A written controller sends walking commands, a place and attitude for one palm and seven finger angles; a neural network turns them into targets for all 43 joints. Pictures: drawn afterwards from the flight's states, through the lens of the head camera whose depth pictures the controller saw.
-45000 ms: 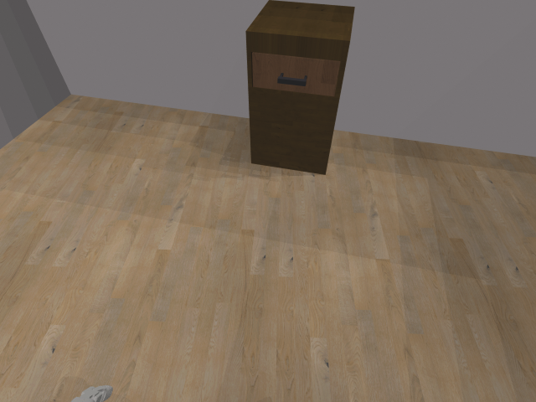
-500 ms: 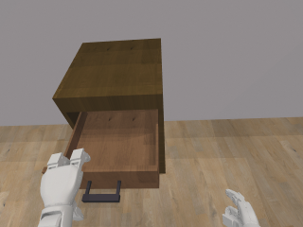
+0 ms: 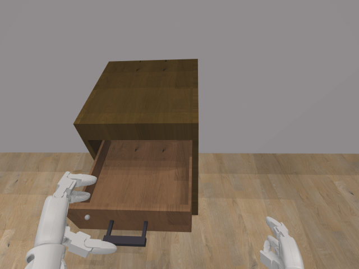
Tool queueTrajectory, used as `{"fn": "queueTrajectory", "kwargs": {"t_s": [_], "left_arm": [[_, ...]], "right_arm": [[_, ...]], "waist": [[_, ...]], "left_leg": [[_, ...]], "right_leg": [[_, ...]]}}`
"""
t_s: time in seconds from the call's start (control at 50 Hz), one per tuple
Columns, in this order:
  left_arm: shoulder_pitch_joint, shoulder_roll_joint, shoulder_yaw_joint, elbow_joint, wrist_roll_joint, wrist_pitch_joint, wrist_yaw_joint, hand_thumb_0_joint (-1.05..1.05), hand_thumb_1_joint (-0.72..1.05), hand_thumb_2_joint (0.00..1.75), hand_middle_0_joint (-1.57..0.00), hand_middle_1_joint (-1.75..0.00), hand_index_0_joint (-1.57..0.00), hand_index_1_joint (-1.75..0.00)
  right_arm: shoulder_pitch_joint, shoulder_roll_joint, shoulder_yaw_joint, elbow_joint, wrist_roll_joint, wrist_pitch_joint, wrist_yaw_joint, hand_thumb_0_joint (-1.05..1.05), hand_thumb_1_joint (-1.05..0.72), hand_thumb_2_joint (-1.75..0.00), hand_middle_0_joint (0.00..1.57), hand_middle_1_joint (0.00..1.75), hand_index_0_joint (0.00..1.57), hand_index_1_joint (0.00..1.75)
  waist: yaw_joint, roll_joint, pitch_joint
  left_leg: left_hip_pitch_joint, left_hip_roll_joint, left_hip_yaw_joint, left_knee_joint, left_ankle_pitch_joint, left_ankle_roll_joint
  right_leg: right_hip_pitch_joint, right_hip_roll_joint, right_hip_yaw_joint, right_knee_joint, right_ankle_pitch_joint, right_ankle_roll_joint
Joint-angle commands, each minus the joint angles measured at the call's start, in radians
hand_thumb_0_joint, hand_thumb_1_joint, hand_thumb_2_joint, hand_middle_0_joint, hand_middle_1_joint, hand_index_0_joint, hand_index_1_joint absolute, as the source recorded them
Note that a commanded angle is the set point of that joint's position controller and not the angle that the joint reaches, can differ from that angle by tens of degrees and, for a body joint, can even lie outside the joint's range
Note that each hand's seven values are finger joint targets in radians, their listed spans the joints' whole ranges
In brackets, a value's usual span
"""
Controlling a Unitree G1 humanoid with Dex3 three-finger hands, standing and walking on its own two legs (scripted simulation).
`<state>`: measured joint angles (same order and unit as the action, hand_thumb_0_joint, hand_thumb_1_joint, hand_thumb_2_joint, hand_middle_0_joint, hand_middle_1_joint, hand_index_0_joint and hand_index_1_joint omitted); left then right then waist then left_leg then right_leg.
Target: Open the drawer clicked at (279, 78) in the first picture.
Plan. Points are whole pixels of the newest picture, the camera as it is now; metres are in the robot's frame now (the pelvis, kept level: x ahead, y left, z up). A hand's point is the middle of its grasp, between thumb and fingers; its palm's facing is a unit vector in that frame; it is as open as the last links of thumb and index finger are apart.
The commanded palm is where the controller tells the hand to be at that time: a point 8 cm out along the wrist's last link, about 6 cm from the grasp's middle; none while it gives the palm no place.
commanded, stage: draw the hand back to the body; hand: left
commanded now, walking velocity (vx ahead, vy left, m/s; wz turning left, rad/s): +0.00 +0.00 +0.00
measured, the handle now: (126, 232) +0.26 +0.21 -0.19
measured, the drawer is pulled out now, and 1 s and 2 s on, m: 0.27 0.27 0.27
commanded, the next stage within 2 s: step back with the hand held close in 0.84 s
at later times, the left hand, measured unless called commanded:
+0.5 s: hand (47, 193) +0.19 +0.24 +0.17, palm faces +0.38 -0.82 -0.44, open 9.8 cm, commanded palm +0.14 +0.29 +0.19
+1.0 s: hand (36, 192) +0.19 +0.25 +0.18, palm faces +0.41 -0.80 -0.44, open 7.4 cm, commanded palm +0.13 +0.29 +0.19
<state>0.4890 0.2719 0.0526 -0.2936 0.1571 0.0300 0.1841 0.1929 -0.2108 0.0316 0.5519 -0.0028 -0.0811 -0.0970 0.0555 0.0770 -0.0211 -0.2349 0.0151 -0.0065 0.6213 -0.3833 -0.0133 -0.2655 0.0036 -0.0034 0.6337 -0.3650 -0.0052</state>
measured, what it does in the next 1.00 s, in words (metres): stands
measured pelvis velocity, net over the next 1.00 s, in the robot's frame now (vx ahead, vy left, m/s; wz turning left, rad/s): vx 0.00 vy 0.01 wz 0.02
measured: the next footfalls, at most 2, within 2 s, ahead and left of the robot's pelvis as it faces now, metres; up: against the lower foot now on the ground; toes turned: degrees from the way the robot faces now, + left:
none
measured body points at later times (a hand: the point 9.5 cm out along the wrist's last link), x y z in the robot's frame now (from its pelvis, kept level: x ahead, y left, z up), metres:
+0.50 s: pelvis +0.01 +0.01 +0.02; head +0.00 -0.02 +0.46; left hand +0.17 +0.28 +0.19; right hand +0.20 -0.21 -0.07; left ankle -0.03 +0.13 -0.73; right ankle -0.02 -0.11 -0.73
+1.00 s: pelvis +0.00 +0.01 +0.02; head -0.01 -0.02 +0.47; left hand +0.16 +0.29 +0.20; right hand +0.20 -0.21 -0.06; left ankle -0.03 +0.13 -0.73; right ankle -0.02 -0.11 -0.73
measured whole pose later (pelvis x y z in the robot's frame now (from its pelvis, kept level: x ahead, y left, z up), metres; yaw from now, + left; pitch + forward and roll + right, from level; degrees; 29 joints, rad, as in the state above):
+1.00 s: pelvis +0.00 +0.01 +0.02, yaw +1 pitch -2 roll -1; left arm 0.55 0.33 0.30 -0.51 -0.03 -0.12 0.12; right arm 0.19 -0.21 0.01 0.62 -0.01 -0.15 -0.09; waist 0.04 0.07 -0.01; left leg -0.12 0.02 -0.02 0.45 -0.30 -0.01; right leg -0.12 0.01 -0.02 0.41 -0.26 0.00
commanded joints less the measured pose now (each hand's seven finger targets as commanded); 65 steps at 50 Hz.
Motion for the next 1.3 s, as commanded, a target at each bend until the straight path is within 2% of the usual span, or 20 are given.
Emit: {"fn": "queueTrajectory", "kwargs": {"t_s": [0.0,0.08,0.1,0.26,0.4,0.48,0.56,0.62,0.74,0.78,0.86,0.9,0.92,0.94,0.96,0.98,1.06,1.16,1.18,1.28], "left_arm": [[-0.081,0.177,0.174,-0.293,-0.135,-0.114,-0.005,0.00,-0.18,0.43,-0.28,-1.00,-0.28,-1.00],[-0.020,0.175,0.218,-0.293,-0.159,-0.136,-0.026,0.00,-0.05,0.50,-0.27,-0.91,-0.27,-0.91],[-0.009,0.163,0.211,-0.297,-0.162,-0.144,-0.033,0.00,-0.01,0.51,-0.26,-0.88,-0.26,-0.88],[0.033,0.171,0.247,-0.379,-0.170,-0.182,-0.047,0.00,0.27,0.63,-0.25,-0.70,-0.25,-0.70],[0.011,0.208,0.319,-0.391,-0.175,-0.195,-0.038,0.00,0.51,0.74,-0.23,-0.55,-0.23,-0.55],[-0.008,0.229,0.355,-0.422,-0.180,-0.202,-0.039,0.00,0.65,0.80,-0.22,-0.46,-0.22,-0.46],[0.030,0.183,0.334,-0.369,-0.189,-0.198,-0.047,0.00,0.80,0.86,-0.21,-0.37,-0.21,-0.37],[0.015,0.169,0.317,-0.342,-0.192,-0.190,-0.054,0.00,0.90,0.90,-0.20,-0.30,-0.20,-0.30],[-0.004,0.221,0.350,-0.438,-0.187,-0.202,-0.047,0.00,0.90,0.90,-0.20,-0.30,-0.20,-0.30],[-0.006,0.228,0.350,-0.474,-0.183,-0.200,-0.044,0.00,0.90,0.90,-0.20,-0.30,-0.20,-0.30],[0.014,0.207,0.341,-0.428,-0.189,-0.191,-0.040,0.00,0.90,0.90,-0.20,-0.30,-0.20,-0.30],[0.000,0.211,0.343,-0.412,-0.187,-0.191,-0.040,0.00,0.90,0.90,-0.20,-0.30,-0.20,-0.30],[0.016,0.199,0.341,-0.391,-0.190,-0.189,-0.040,0.00,0.90,0.90,-0.20,-0.30,-0.20,-0.30],[-0.091,0.315,0.471,-0.465,-0.189,-0.237,-0.034,0.00,0.90,0.90,-0.20,-0.30,-0.20,-0.30],[-0.014,0.249,0.428,-0.388,-0.178,-0.248,-0.040,0.00,0.90,0.90,-0.20,-0.30,-0.20,-0.30],[-0.035,0.255,0.419,-0.431,-0.173,-0.258,-0.044,0.00,0.90,0.90,-0.20,-0.30,-0.20,-0.30],[0.155,0.183,0.370,-0.380,-0.175,-0.248,-0.039,0.00,0.90,0.90,-0.20,-0.30,-0.20,-0.30],[0.222,0.247,0.416,-0.516,-0.188,-0.256,-0.026,0.00,0.90,0.90,-0.20,-0.30,-0.20,-0.30],[0.223,0.274,0.432,-0.549,-0.190,-0.257,-0.018,0.00,0.90,0.90,-0.20,-0.30,-0.20,-0.30],[0.223,0.310,0.467,-0.603,-0.210,-0.269,-0.012,0.00,0.90,0.90,-0.20,-0.30,-0.20,-0.30]], "right_arm": [[-0.106,-0.080,-0.009,-0.140,-0.007,-0.120,-0.036,0.00,-0.90,-0.90,0.20,0.30,0.20,0.30],[-0.102,-0.077,-0.021,-0.116,-0.006,-0.134,-0.026,0.00,-0.90,-0.90,0.20,0.30,0.20,0.30],[-0.097,-0.077,-0.020,-0.114,-0.007,-0.137,-0.023,0.00,-0.90,-0.90,0.20,0.30,0.20,0.30],[-0.105,-0.084,-0.046,-0.099,-0.008,-0.157,-0.006,0.00,-0.90,-0.90,0.20,0.30,0.20,0.30],[-0.120,-0.080,-0.049,-0.086,-0.004,-0.160,-0.007,0.00,-0.90,-0.90,0.20,0.30,0.20,0.30],[-0.131,-0.082,-0.050,-0.086,-0.001,-0.159,-0.007,0.00,-0.90,-0.90,0.20,0.30,0.20,0.30],[-0.127,-0.079,-0.053,-0.078,0.000,-0.151,0.000,0.00,-0.90,-0.90,0.20,0.30,0.20,0.30],[-0.138,-0.083,-0.055,-0.076,0.003,-0.142,0.004,0.00,-0.90,-0.90,0.20,0.30,0.20,0.30],[-0.137,-0.084,-0.051,-0.092,-0.001,-0.146,0.004,0.00,-0.90,-0.90,0.20,0.30,0.20,0.30],[-0.140,-0.083,-0.050,-0.093,0.000,-0.151,0.003,0.00,-0.90,-0.90,0.20,0.30,0.20,0.30],[-0.139,-0.079,-0.051,-0.086,0.003,-0.150,0.002,0.00,-0.90,-0.90,0.20,0.30,0.20,0.30],[-0.138,-0.081,-0.052,-0.081,0.004,-0.150,0.002,0.00,-0.90,-0.90,0.20,0.30,0.20,0.30],[-0.135,-0.080,-0.052,-0.080,0.004,-0.146,0.002,0.00,-0.90,-0.90,0.20,0.30,0.20,0.30],[-0.112,-0.120,-0.054,-0.115,0.002,-0.108,-0.002,0.00,-0.90,-0.90,0.20,0.30,0.20,0.30],[-0.121,-0.118,-0.059,-0.090,-0.011,-0.088,-0.004,0.00,-0.90,-0.90,0.20,0.30,0.20,0.30],[-0.139,-0.124,-0.059,-0.110,-0.015,-0.081,-0.003,0.00,-0.90,-0.90,0.20,0.30,0.20,0.30],[-0.107,-0.124,-0.076,-0.131,-0.008,-0.041,0.006,0.00,-0.90,-0.90,0.20,0.30,0.20,0.30],[-0.119,-0.115,-0.087,-0.167,0.005,-0.022,0.005,0.00,-0.90,-0.90,0.20,0.30,0.20,0.30],[-0.121,-0.119,-0.087,-0.164,0.005,-0.022,-0.001,0.00,-0.90,-0.90,0.20,0.30,0.20,0.30],[-0.139,-0.103,-0.085,-0.155,0.010,-0.033,-0.005,0.00,-0.90,-0.90,0.20,0.30,0.20,0.30]], "waist": [[-0.009,-0.031,-0.028],[-0.004,-0.016,0.000],[-0.006,0.005,-0.013],[-0.004,-0.045,-0.095],[-0.001,-0.051,-0.054],[0.004,-0.011,-0.049],[0.000,-0.076,-0.038],[-0.004,-0.053,-0.002],[0.008,-0.022,-0.089],[0.005,0.026,-0.094],[0.001,-0.028,-0.050],[-0.002,0.001,-0.027],[-0.001,-0.035,-0.020],[-0.049,-0.062,0.091],[-0.059,-0.114,0.063],[-0.060,-0.094,0.081],[-0.071,-0.085,-0.093],[-0.068,-0.085,-0.199],[-0.068,-0.042,-0.204],[-0.057,0.006,-0.198]], "left_leg": [[0.067,-0.006,0.044,-0.134,0.310,0.032],[0.074,0.003,0.039,-0.168,0.348,0.019],[0.085,0.004,0.041,-0.174,0.353,0.020],[0.137,0.013,0.046,-0.194,0.467,0.023],[0.132,0.012,0.043,-0.220,0.429,0.019],[0.138,0.011,0.044,-0.230,0.412,0.016],[0.133,0.019,0.040,-0.233,0.428,0.020],[0.119,0.019,0.042,-0.242,0.385,0.022],[0.145,0.017,0.033,-0.240,0.417,0.020],[0.152,0.015,0.035,-0.235,0.433,0.015],[0.132,0.020,0.033,-0.237,0.412,0.017],[0.127,0.019,0.035,-0.243,0.387,0.014],[0.120,0.020,0.031,-0.242,0.390,0.017],[0.031,0.024,-0.022,-0.214,0.322,0.033],[0.033,0.022,-0.040,-0.192,0.304,0.036],[0.019,0.013,-0.041,-0.191,0.306,0.032],[0.032,0.050,-0.047,-0.146,0.477,0.030],[0.006,0.070,-0.053,-0.129,0.591,0.025],[-0.006,0.075,-0.059,-0.126,0.614,0.023],[-0.042,0.086,-0.073,-0.162,0.517,0.028]], "right_leg": [[0.065,-0.020,-0.043,-0.178,0.304,0.006],[0.096,-0.015,-0.049,-0.212,0.321,0.000],[0.107,-0.018,-0.049,-0.208,0.323,0.001],[0.165,-0.015,-0.052,-0.222,0.422,0.006],[0.156,-0.013,-0.051,-0.251,0.383,0.005],[0.159,-0.010,-0.046,-0.267,0.364,-0.001],[0.160,-0.011,-0.052,-0.261,0.380,0.004],[0.142,-0.013,-0.045,-0.277,0.347,0.005],[0.183,-0.018,-0.044,-0.260,0.367,-0.002],[0.183,-0.016,-0.042,-0.263,0.377,-0.006],[0.164,-0.017,-0.049,-0.262,0.366,-0.001],[0.150,-0.018,-0.046,-0.276,0.340,-0.002],[0.150,-0.016,-0.050,-0.272,0.344,-0.002],[0.067,-0.043,0.036,-0.321,0.374,0.000],[0.070,-0.052,0.042,-0.327,0.374,-0.003],[0.054,-0.056,0.055,-0.336,0.394,-0.010],[0.162,-0.076,0.045,-0.247,0.517,-0.016],[0.211,-0.084,0.021,-0.177,0.599,-0.018],[0.216,-0.088,0.025,-0.167,0.612,-0.025],[0.177,-0.070,0.017,-0.148,0.497,-0.010]]}}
